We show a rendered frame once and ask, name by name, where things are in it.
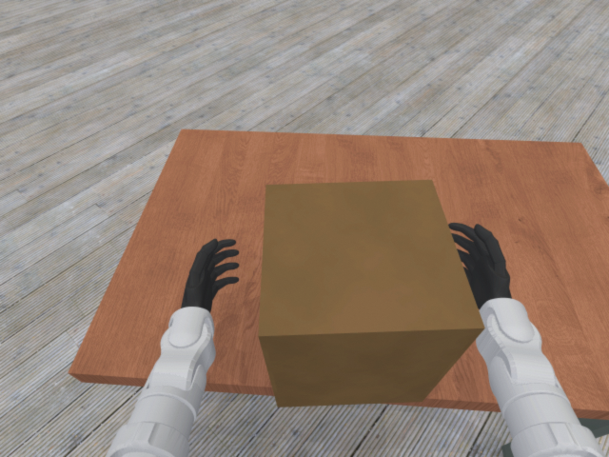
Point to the left robot forearm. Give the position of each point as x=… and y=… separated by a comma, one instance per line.
x=168, y=405

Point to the robot left hand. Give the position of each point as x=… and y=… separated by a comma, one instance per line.
x=201, y=286

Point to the carton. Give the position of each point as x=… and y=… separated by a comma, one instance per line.
x=364, y=298

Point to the right robot forearm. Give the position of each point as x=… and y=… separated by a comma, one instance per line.
x=537, y=411

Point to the table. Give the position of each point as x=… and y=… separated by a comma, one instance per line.
x=545, y=202

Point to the robot right hand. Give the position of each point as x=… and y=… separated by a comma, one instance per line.
x=485, y=264

